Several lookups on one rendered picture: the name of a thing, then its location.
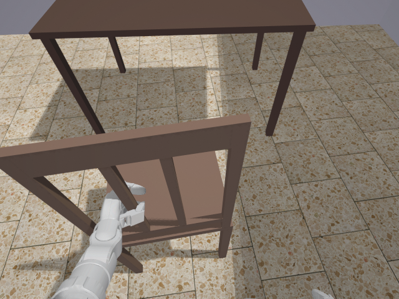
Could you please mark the chair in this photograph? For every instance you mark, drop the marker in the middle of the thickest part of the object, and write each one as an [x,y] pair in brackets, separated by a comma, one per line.
[175,163]

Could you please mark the left robot forearm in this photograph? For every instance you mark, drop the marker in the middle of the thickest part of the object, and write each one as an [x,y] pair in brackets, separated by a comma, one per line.
[93,272]

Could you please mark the table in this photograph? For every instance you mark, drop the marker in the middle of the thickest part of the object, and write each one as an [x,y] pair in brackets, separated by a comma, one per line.
[130,18]

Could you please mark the left robot hand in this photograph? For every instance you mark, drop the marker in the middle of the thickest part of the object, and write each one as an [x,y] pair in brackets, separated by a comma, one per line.
[113,208]

